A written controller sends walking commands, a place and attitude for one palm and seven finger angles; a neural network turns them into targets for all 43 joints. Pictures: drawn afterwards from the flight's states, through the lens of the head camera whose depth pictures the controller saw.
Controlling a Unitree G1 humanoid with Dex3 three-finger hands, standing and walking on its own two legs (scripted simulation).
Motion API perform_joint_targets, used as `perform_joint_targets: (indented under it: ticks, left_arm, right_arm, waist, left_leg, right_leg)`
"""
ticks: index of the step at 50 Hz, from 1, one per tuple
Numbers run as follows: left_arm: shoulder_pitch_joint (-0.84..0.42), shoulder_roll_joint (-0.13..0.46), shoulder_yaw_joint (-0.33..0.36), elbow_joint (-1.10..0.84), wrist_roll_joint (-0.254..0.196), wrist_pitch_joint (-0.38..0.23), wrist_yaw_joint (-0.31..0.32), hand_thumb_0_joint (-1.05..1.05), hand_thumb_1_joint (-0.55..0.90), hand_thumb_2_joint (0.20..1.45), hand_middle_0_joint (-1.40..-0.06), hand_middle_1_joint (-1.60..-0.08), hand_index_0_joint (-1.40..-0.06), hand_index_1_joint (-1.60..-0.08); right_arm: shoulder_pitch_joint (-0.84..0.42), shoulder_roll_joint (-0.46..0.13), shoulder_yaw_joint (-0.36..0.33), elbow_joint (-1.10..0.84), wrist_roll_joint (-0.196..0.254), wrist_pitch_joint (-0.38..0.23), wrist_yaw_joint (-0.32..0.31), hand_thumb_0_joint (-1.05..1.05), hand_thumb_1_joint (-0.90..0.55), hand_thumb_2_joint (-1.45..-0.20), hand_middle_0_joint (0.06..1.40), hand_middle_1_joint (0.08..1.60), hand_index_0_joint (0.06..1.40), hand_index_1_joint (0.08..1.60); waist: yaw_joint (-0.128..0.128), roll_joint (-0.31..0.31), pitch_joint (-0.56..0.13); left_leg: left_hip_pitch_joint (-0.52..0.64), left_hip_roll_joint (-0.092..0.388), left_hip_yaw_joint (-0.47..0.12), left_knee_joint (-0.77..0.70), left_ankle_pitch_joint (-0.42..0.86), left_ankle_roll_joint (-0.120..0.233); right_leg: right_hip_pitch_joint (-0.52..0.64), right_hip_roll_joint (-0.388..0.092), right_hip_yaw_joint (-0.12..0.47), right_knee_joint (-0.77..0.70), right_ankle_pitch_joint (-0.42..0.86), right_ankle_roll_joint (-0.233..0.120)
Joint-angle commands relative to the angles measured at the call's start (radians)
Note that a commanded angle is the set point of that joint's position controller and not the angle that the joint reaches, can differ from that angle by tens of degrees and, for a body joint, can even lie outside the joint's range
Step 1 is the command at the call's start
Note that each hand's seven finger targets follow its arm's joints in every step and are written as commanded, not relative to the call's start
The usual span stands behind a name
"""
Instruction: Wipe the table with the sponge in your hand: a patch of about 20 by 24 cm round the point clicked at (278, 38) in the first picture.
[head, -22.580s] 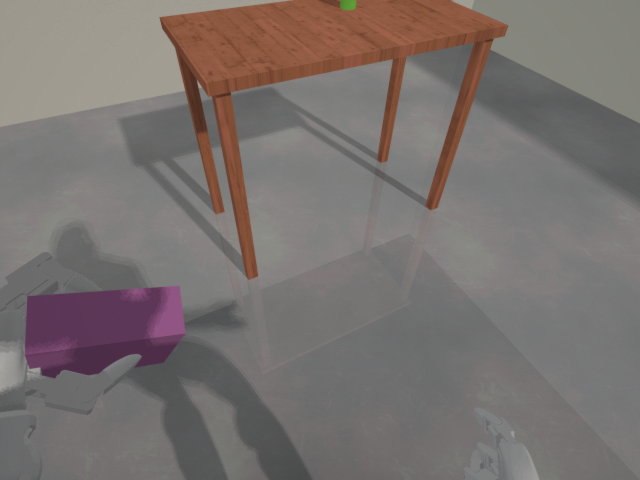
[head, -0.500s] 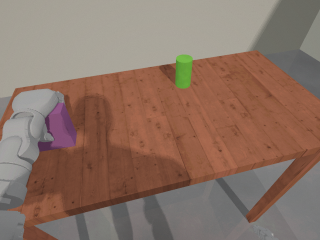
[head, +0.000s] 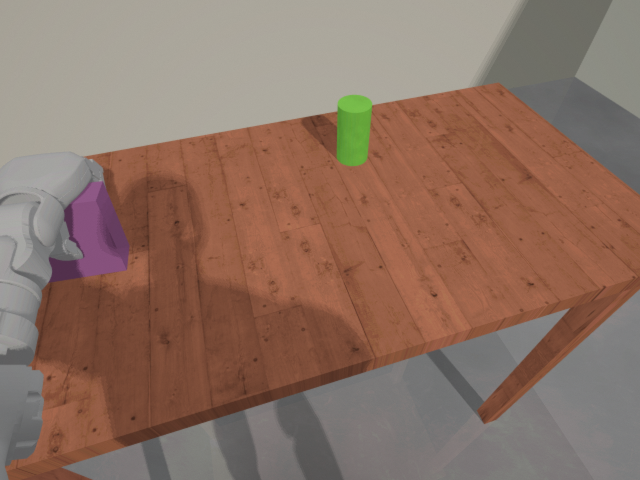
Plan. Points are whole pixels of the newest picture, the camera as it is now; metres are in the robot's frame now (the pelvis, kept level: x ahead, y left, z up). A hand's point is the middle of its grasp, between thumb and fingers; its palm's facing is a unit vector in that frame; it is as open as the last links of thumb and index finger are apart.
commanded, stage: slide across to the middle lane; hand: left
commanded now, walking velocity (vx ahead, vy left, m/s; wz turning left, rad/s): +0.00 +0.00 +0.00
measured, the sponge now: (75, 244) +0.38 +0.35 +0.09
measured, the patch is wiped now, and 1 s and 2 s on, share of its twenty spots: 0.30 0.45 0.65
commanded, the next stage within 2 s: wipe back along the middle lane in 0.82 s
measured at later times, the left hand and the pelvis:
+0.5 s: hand (91, 198) +0.42 +0.33 +0.13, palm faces -0.07 +0.01 -1.00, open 9.4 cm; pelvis +0.01 +0.01 +0.00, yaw +1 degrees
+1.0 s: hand (147, 189) +0.44 +0.26 +0.13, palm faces -0.03 -0.02 -1.00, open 9.4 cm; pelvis +0.04 +0.00 +0.00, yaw +1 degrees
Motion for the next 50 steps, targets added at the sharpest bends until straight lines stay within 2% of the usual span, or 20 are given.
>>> perform_joint_targets:
  ticks: [1,3,6,7,11,13,14,18,21,27,28,30,35,36,40,41,42,45,46,50]
  left_arm:
    - [-0.347,0.270,0.063,-0.062,0.027,0.003,0.049,0.000,0.100,1.300,-1.200,-1.600,-1.200,-1.600]
    - [-0.337,0.212,0.019,-0.072,0.021,-0.001,0.051,0.000,0.100,1.300,-1.200,-1.600,-1.200,-1.600]
    - [-0.304,0.222,0.043,-0.093,0.013,-0.004,0.056,0.000,0.100,1.300,-1.200,-1.600,-1.200,-1.600]
    - [-0.338,0.175,-0.002,-0.122,0.006,-0.005,0.056,0.000,0.100,1.300,-1.200,-1.600,-1.200,-1.600]
    - [-0.363,0.162,0.006,-0.209,-0.029,0.001,0.070,0.000,0.100,1.300,-1.200,-1.600,-1.200,-1.600]
    - [-0.391,0.112,-0.042,-0.205,-0.049,0.021,0.074,0.000,0.100,1.300,-1.200,-1.600,-1.200,-1.600]
    - [-0.404,0.138,-0.023,-0.211,-0.043,0.030,0.078,0.000,0.100,1.300,-1.200,-1.600,-1.200,-1.600]
    - [-0.445,0.088,-0.077,-0.261,-0.041,0.074,0.078,0.000,0.100,1.300,-1.200,-1.600,-1.200,-1.600]
    - [-0.465,0.131,-0.043,-0.274,-0.041,0.105,0.078,0.000,0.100,1.300,-1.200,-1.600,-1.200,-1.600]
    - [-0.521,0.063,-0.101,-0.351,-0.037,0.160,0.069,0.000,0.100,1.300,-1.200,-1.600,-1.200,-1.600]
    - [-0.530,0.099,-0.070,-0.378,-0.032,0.165,0.075,0.000,0.100,1.300,-1.200,-1.600,-1.200,-1.600]
    - [-0.500,0.056,-0.093,-0.383,-0.022,0.186,0.083,0.000,0.100,1.300,-1.200,-1.600,-1.200,-1.600]
    - [-0.421,0.031,-0.076,-0.447,-0.017,0.258,0.119,0.000,0.100,1.300,-1.200,-1.600,-1.200,-1.600]
    - [-0.377,0.062,-0.035,-0.437,-0.019,0.279,0.125,0.000,0.100,1.300,-1.200,-1.600,-1.200,-1.600]
    - [-0.363,0.001,-0.083,-0.443,-0.026,0.345,0.127,0.000,0.100,1.300,-1.200,-1.600,-1.200,-1.600]
    - [-0.366,0.037,-0.056,-0.434,-0.023,0.357,0.124,0.000,0.100,1.300,-1.200,-1.600,-1.200,-1.600]
    - [-0.384,-0.013,-0.104,-0.448,-0.031,0.364,0.115,0.000,0.100,1.300,-1.200,-1.600,-1.200,-1.600]
    - [-0.429,-0.011,-0.122,-0.443,-0.027,0.369,0.089,0.000,0.100,1.300,-1.200,-1.600,-1.200,-1.600]
    - [-0.410,0.026,-0.089,-0.440,-0.026,0.369,0.082,0.000,0.100,1.300,-1.200,-1.600,-1.200,-1.600]
    - [-0.288,-0.005,-0.104,-0.486,-0.021,0.351,0.040,0.000,0.100,1.300,-1.200,-1.600,-1.200,-1.600]
  right_arm:
    - [-0.022,-0.157,-0.048,-0.096,-0.003,-0.033,-0.009,0.000,-0.900,-0.900,0.200,0.300,0.200,0.300]
    - [-0.019,-0.151,-0.052,-0.102,-0.004,-0.033,-0.003,0.000,-0.900,-0.900,0.200,0.300,0.200,0.300]
    - [-0.028,-0.149,-0.054,-0.109,-0.005,-0.026,0.000,0.000,-0.900,-0.900,0.200,0.300,0.200,0.300]
    - [-0.030,-0.145,-0.053,-0.112,-0.004,-0.025,0.002,0.000,-0.900,-0.900,0.200,0.300,0.200,0.300]
    - [-0.051,-0.139,-0.054,-0.114,0.002,-0.036,0.001,0.000,-0.900,-0.900,0.200,0.300,0.200,0.300]
    - [-0.060,-0.136,-0.048,-0.109,0.007,-0.045,-0.001,0.000,-0.900,-0.900,0.200,0.300,0.200,0.300]
    - [-0.060,-0.139,-0.048,-0.103,0.007,-0.048,-0.001,0.000,-0.900,-0.900,0.200,0.300,0.200,0.300]
    - [-0.081,-0.130,-0.040,-0.109,0.010,-0.066,0.001,0.000,-0.900,-0.900,0.200,0.300,0.200,0.300]
    - [-0.093,-0.134,-0.035,-0.113,0.009,-0.074,-0.003,0.000,-0.900,-0.900,0.200,0.300,0.200,0.300]
    - [-0.122,-0.118,-0.024,-0.138,0.005,-0.089,0.003,0.000,-0.900,-0.900,0.200,0.300,0.200,0.300]
    - [-0.121,-0.118,-0.024,-0.140,0.003,-0.091,0.004,0.000,-0.900,-0.900,0.200,0.300,0.200,0.300]
    - [-0.138,-0.110,-0.022,-0.150,0.001,-0.088,0.008,0.000,-0.900,-0.900,0.200,0.300,0.200,0.300]
    - [-0.180,-0.104,-0.017,-0.170,-0.009,-0.070,0.028,0.000,-0.900,-0.900,0.200,0.300,0.200,0.300]
    - [-0.187,-0.109,-0.018,-0.166,-0.011,-0.066,0.028,0.000,-0.900,-0.900,0.200,0.300,0.200,0.300]
    - [-0.219,-0.102,-0.013,-0.170,-0.008,-0.055,0.029,0.000,-0.900,-0.900,0.200,0.300,0.200,0.300]
    - [-0.224,-0.111,-0.011,-0.162,-0.006,-0.053,0.025,0.000,-0.900,-0.900,0.200,0.300,0.200,0.300]
    - [-0.230,-0.103,-0.008,-0.172,-0.004,-0.054,0.024,0.000,-0.900,-0.900,0.200,0.300,0.200,0.300]
    - [-0.224,-0.102,-0.007,-0.165,0.000,-0.055,0.018,0.000,-0.900,-0.900,0.200,0.300,0.200,0.300]
    - [-0.222,-0.106,-0.008,-0.166,-0.002,-0.055,0.014,0.000,-0.900,-0.900,0.200,0.300,0.200,0.300]
    - [-0.229,-0.102,-0.009,-0.186,-0.005,-0.040,0.022,0.000,-0.900,-0.900,0.200,0.300,0.200,0.300]
  waist:
    - [-0.023,-0.055,-0.173]
    - [-0.026,-0.049,-0.194]
    - [-0.014,-0.048,-0.216]
    - [-0.029,-0.044,-0.214]
    - [-0.023,-0.031,-0.222]
    - [-0.036,-0.043,-0.199]
    - [-0.030,-0.024,-0.204]
    - [-0.030,0.004,-0.219]
    - [-0.019,0.000,-0.248]
    - [-0.015,0.033,-0.292]
    - [-0.006,0.033,-0.325]
    - [-0.002,0.028,-0.325]
    - [0.026,0.018,-0.365]
    - [0.040,0.003,-0.364]
    - [0.030,-0.038,-0.345]
    - [0.031,-0.039,-0.335]
    - [0.025,-0.042,-0.337]
    - [0.010,-0.045,-0.331]
    - [0.017,-0.051,-0.335]
    - [0.024,-0.057,-0.336]
  left_leg:
    - [0.213,-0.055,0.027,-0.059,0.005,0.062]
    - [0.229,-0.055,0.035,-0.045,0.029,0.064]
    - [0.234,-0.056,0.032,-0.047,0.058,0.062]
    - [0.250,-0.055,0.036,-0.045,0.054,0.064]
    - [0.286,-0.050,0.021,-0.062,0.057,0.064]
    - [0.290,-0.053,0.025,-0.068,0.026,0.065]
    - [0.293,-0.052,0.020,-0.077,0.018,0.062]
    - [0.320,-0.057,0.015,-0.083,0.028,0.058]
    - [0.328,-0.058,0.012,-0.085,0.060,0.054]
    - [0.374,-0.061,0.011,-0.070,0.134,0.050]
    - [0.385,-0.059,0.009,-0.069,0.157,0.047]
    - [0.389,-0.060,0.012,-0.063,0.192,0.042]
    - [0.386,-0.058,0.020,-0.049,0.296,0.034]
    - [0.372,-0.057,0.016,-0.049,0.318,0.032]
    - [0.366,-0.061,0.032,-0.044,0.297,0.040]
    - [0.354,-0.062,0.029,-0.048,0.293,0.039]
    - [0.359,-0.067,0.036,-0.044,0.288,0.044]
    - [0.370,-0.072,0.034,-0.037,0.279,0.049]
    - [0.365,-0.074,0.031,-0.032,0.290,0.051]
    - [0.368,-0.077,0.046,-0.016,0.336,0.057]
  right_leg:
    - [-0.104,0.047,-0.007,-0.119,0.087,-0.073]
    - [-0.101,0.044,-0.003,-0.115,0.113,-0.070]
    - [-0.075,0.046,-0.002,-0.114,0.144,-0.074]
    - [-0.088,0.046,-0.006,-0.116,0.136,-0.070]
    - [-0.081,0.049,-0.010,-0.123,0.132,-0.073]
    - [-0.093,0.044,-0.011,-0.133,0.111,-0.066]
    - [-0.093,0.047,-0.013,-0.130,0.104,-0.068]
    - [-0.083,0.046,-0.018,-0.127,0.112,-0.071]
    - [-0.050,0.045,-0.021,-0.127,0.136,-0.075]
    - [-0.028,0.046,-0.032,-0.112,0.188,-0.079]
    - [-0.012,0.046,-0.033,-0.107,0.202,-0.081]
    - [-0.012,0.048,-0.036,-0.101,0.222,-0.082]
    - [0.037,0.048,-0.044,-0.076,0.310,-0.083]
    - [0.060,0.048,-0.044,-0.072,0.335,-0.087]
    - [0.056,0.047,-0.044,-0.071,0.344,-0.074]
    - [0.068,0.046,-0.044,-0.071,0.353,-0.079]
    - [0.068,0.044,-0.042,-0.071,0.360,-0.074]
    - [0.056,0.043,-0.040,-0.071,0.371,-0.072]
    - [0.079,0.042,-0.037,-0.070,0.398,-0.075]
    - [0.099,0.036,-0.032,-0.058,0.477,-0.068]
